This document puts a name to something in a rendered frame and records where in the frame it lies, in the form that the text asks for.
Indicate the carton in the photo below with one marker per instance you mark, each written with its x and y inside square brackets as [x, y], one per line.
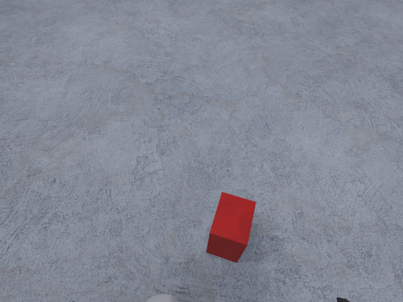
[231, 227]

